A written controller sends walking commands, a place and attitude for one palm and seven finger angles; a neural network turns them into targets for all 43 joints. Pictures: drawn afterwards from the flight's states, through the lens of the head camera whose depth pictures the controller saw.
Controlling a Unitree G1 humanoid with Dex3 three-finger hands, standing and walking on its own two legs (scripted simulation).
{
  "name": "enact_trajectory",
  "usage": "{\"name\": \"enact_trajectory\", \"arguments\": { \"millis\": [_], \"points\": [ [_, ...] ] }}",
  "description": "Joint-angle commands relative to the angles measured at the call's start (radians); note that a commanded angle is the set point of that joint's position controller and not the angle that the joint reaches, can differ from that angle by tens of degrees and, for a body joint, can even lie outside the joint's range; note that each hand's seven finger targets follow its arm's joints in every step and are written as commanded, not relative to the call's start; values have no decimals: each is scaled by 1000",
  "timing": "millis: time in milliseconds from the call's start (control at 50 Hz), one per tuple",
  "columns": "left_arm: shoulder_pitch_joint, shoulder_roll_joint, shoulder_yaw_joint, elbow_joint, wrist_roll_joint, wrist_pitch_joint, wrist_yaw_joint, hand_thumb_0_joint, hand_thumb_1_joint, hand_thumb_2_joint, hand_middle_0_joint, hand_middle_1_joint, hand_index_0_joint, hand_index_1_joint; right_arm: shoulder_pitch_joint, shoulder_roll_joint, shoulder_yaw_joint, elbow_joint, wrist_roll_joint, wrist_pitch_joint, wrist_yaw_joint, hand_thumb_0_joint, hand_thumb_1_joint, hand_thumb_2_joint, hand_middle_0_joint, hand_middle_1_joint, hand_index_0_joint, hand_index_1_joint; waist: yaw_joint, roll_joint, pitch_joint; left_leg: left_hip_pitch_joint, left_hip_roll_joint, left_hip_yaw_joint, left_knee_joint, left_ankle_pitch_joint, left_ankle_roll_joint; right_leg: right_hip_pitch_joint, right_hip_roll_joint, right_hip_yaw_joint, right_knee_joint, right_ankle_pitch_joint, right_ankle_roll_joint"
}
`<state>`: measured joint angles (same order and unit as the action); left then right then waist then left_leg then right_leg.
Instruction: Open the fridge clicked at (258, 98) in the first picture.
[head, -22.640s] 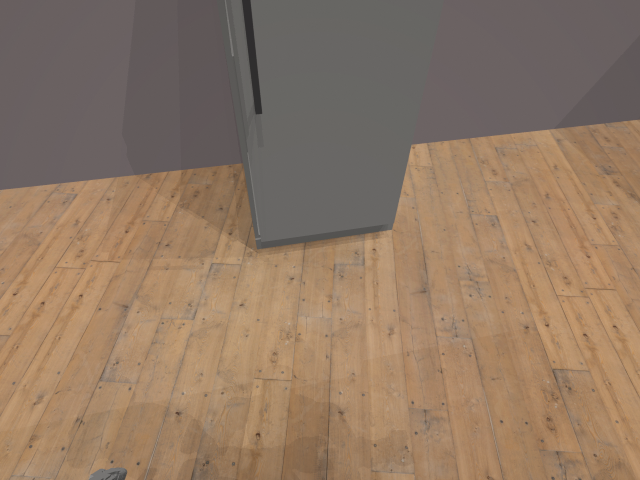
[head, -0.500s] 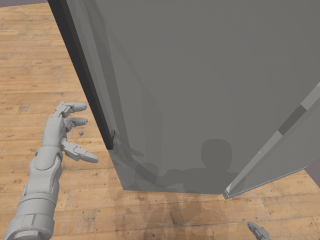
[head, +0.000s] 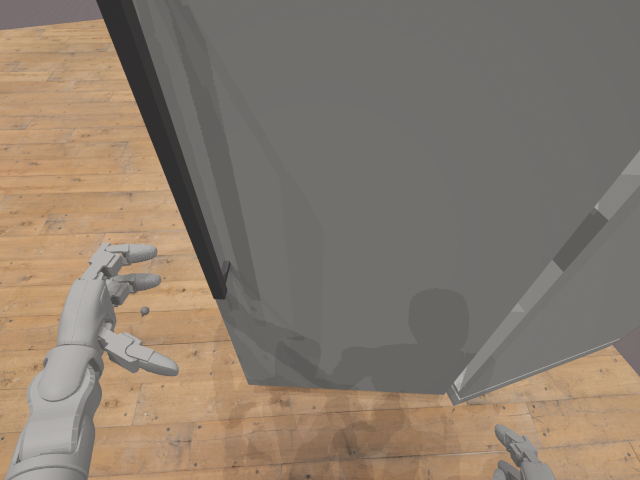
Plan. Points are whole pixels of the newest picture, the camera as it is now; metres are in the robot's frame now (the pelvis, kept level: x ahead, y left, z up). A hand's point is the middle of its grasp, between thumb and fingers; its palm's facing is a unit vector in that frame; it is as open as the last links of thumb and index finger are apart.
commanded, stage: slip the hand off the handle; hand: left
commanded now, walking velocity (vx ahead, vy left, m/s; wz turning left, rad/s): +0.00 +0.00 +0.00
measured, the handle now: (185, 168) +0.41 +0.18 +0.18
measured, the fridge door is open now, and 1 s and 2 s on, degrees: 69 69 69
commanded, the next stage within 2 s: draw the hand back to the body in 0.32 s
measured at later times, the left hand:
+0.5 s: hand (132, 357) +0.23 +0.22 +0.07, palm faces +0.20 -0.98 -0.07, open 14.6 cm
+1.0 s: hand (84, 349) +0.22 +0.24 +0.12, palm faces +0.31 -0.94 -0.14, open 14.4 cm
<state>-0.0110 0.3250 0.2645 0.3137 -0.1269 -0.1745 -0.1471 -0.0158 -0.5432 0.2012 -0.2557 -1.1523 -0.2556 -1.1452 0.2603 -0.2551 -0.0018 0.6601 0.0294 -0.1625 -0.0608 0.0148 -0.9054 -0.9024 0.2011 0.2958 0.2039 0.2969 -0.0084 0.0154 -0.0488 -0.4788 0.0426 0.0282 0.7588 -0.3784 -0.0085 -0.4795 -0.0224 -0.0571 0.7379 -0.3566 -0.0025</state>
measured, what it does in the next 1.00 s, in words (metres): stands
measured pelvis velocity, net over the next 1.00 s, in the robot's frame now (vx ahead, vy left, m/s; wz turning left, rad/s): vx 0.01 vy -0.01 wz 0.02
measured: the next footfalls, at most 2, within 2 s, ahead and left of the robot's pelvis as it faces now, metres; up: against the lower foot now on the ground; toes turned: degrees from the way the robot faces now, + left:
none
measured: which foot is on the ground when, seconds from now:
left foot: down 0.00-1.00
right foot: down 0.00-1.00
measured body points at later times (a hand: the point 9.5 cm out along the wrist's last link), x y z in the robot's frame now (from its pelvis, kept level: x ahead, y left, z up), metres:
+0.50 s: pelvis +0.00 -0.01 +0.00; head +0.02 -0.01 +0.45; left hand +0.22 +0.27 +0.07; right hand +0.19 -0.24 -0.08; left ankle +0.00 +0.12 -0.71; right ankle +0.01 -0.12 -0.71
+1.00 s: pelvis +0.01 -0.01 +0.01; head +0.00 -0.02 +0.46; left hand +0.20 +0.29 +0.13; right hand +0.20 -0.24 -0.06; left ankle +0.00 +0.12 -0.71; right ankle +0.01 -0.12 -0.71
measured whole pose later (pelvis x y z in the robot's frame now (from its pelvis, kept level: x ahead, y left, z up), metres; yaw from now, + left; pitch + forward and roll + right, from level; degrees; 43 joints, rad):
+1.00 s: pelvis +0.01 -0.01 +0.01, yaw +1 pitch +0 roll -1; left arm 0.32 0.28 0.30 -0.15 -0.24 -0.04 -0.09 -0.02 -0.48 0.23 -0.25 -1.11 -0.25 -1.11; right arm 0.21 -0.25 0.02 0.68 0.02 -0.27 -0.13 0.02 -0.90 -0.90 0.20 0.30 0.20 0.30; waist 0.06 0.04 -0.04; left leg -0.32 0.04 0.00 0.67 -0.35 -0.02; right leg -0.31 -0.02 -0.08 0.65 -0.34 -0.01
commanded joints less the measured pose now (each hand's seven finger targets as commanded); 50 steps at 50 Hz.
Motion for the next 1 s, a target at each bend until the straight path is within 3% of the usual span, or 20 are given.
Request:
{"name": "enact_trajectory", "arguments": {
  "millis": [0, 60, 100, 240, 300, 360, 420, 440, 460, 480, 500, 540, 560, 620, 680, 820, 920, 940, 960, 980],
  "points": [
    [-147, 205, 62, -302, -19, -76, 11, 0, -550, 200, -250, -1150, -250, -1150, -75, -136, -50, -142, -1, -73, -15, 0, -900, -900, 200, 300, 200, 300, 14, 54, -220, 103, -40, -27, -112, 222, 21, 126, 37, 20, -92, 205, -11],
    [-125, 174, 37, -311, -22, -52, 2, 0, -550, 200, -250, -1150, -250, -1150, -93, -133, -42, -146, 4, -78, -21, 0, -900, -900, 200, 300, 200, 300, 8, 28, -174, 85, -42, -28, -118, 193, 21, 116, 33, 18, -102, 181, -9],
    [-68, 146, 17, -358, -29, -42, -2, 0, -550, 200, -250, -1150, -250, -1150, -101, -129, -41, -157, 1, -86, -21, 0, -900, -900, 200, 300, 200, 300, 18, 39, -194, 105, -44, -29, -118, 211, 20, 127, 32, 14, -100, 197, -10],
    [83, 149, 35, -435, -33, -31, 6, 0, -550, 200, -250, -1150, -250, -1150, -120, -126, -34, -173, -6, -99, -27, 0, -900, -900, 200, 300, 200, 300, 31, -22, -146, 77, -47, -27, -110, 191, 22, 131, 29, 19, -105, 179, -6],
    [122, 143, 32, -484, -39, -40, 2, 0, -550, 200, -250, -1150, -250, -1150, -129, -120, -31, -177, -5, -107, -29, 0, -900, -900, 200, 300, 200, 300, 31, 8, -135, 70, -51, -23, -102, 169, 21, 120, 26, 26, -107, 155, -6],
    [53, 158, 29, -525, -31, -56, 8, 0, -550, 200, -250, -1150, -250, -1150, -128, -122, -30, -161, -7, -119, -35, 0, -900, -900, 200, 300, 200, 300, 14, 44, -132, 71, -49, -27, -91, 154, 21, 93, 25, 29, -106, 131, -6],
    [11, 137, 5, -510, -29, -65, 8, 0, -550, 200, -250, -1150, -250, -1150, -129, -121, -27, -148, -8, -133, -43, 0, -900, -900, 200, 300, 200, 300, 5, 37, -133, 72, -51, -34, -86, 134, 22, 75, 25, 27, -106, 106, -4],
    [-94, -25, 89, -594, -283, -121, 16, 0, -550, 200, -250, -1150, -250, -1150, -175, -98, -26, -132, 4, -163, -58, 0, -900, -900, 200, 300, 200, 300, 40, -18, -159, 57, -56, -52, -75, 135, 3, 108, 25, 21, -117, 97, -14],
    [-69, 1, 71, -511, -276, -140, 13, 0, -550, 200, -250, -1150, -250, -1150, -170, -103, -21, -93, 3, -186, -62, 0, -900, -900, 200, 300, 200, 300, 39, -33, -157, 51, -50, -51, -66, 113, -1, 103, 20, 42, -113, 75, -11],
    [-22, 58, 117, -479, -255, -149, 23, 0, -550, 200, -250, -1150, -250, -1150, -152, -112, -25, -84, -4, -192, -61, 0, -900, -900, 200, 300, 200, 300, 48, -27, -176, 38, -51, -53, -72, 126, 1, 113, 18, 44, -105, 90, -11],
    [30, 79, 94, -483, -192, -142, 30, 0, -550, 200, -250, -1150, -250, -1150, -146, -116, -26, -91, -9, -188, -54, 0, -900, -900, 200, 300, 200, 300, 54, 25, -195, 51, -52, -43, -88, 151, 4, 122, 18, 33, -89, 123, -13],
    [120, 78, 33, -495, -101, -93, 36, 0, -550, 200, -250, -1150, -250, -1150, -132, -117, -26, -115, -12, -174, -43, 0, -900, -900, 200, 300, 200, 300, 53, 77, -209, 74, -52, -33, -100, 200, 15, 138, 18, 20, -75, 183, -15],
    [130, 79, 28, -514, -95, -65, 33, 0, -550, 200, -250, -1150, -250, -1150, -133, -113, -24, -125, -8, -167, -42, 0, -900, -900, 200, 300, 200, 300, 50, 71, -203, 72, -51, -32, -108, 204, 16, 149, 16, 18, -81, 193, -13],
    [129, 98, 75, -575, -143, -4, 17, 0, -550, 200, -250, -1150, -250, -1150, -151, -110, -20, -145, -2, -154, -54, 0, -900, -900, 200, 300, 200, 300, 58, 16, -192, 84, -51, -30, -122, 205, 17, 190, 18, 27, -116, 208, -8],
    [137, 114, 136, -599, -190, 10, 26, 0, -550, 200, -250, -1150, -250, -1150, -162, -106, -15, -144, 0, -157, -65, 0, -900, -900, 200, 300, 200, 300, 65, -30, -157, 80, -51, -29, -132, 195, 14, 206, 16, 38, -147, 195, -1],
    [187, 102, 122, -644, -191, 36, 3, 0, -550, 200, -250, -1150, -250, -1150, -159, -112, -16, -140, 6, -167, -65, 0, -900, -900, 200, 300, 200, 300, 61, 14, -120, 129, -49, -22, -158, 219, 16, 214, 21, 31, -171, 223, -3],
    [199, 120, 144, -681, -213, 76, -25, 0, -369, 287, -244, -1044, -244, -1044, -166, -115, -10, -139, 12, -174, -76, 0, -900, -900, 200, 300, 200, 300, 66, 9, -97, 151, -49, -28, -177, 225, 18, 229, 21, 27, -195, 231, -1],
    [191, 321, 229, -697, -45, 70, 127, 0, -332, 305, -242, -1023, -242, -1023, -172, -112, -30, -132, -18, -162, -81, 0, -900, -900, 200, 300, 200, 300, 86, 13, -73, 166, -47, 4, -190, 226, 21, 264, -7, 61, -255, 217, -8],
    [232, 197, 155, -706, -25, 75, 183, 0, -296, 322, -241, -1001, -241, -1001, -184, -92, -21, -138, -31, -152, -76, 0, -900, -900, 200, 300, 200, 300, 69, 18, -46, 172, -53, 9, -204, 222, 22, 258, -13, 46, -266, 207, -5],
    [275, 170, 120, -717, 4, 77, 221, 0, -260, 340, -240, -980, -240, -980, -179, -87, -17, -134, -30, -140, -73, 0, -900, -900, 200, 300, 200, 300, 69, 11, -32, 200, -47, 14, -217, 226, 24, 263, -10, 39, -276, 200, -3]
  ]
}}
